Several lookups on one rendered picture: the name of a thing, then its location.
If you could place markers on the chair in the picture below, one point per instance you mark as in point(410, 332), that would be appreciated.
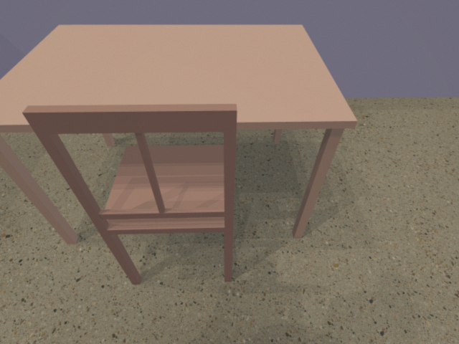
point(158, 189)

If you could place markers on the table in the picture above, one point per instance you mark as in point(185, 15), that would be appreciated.
point(272, 72)

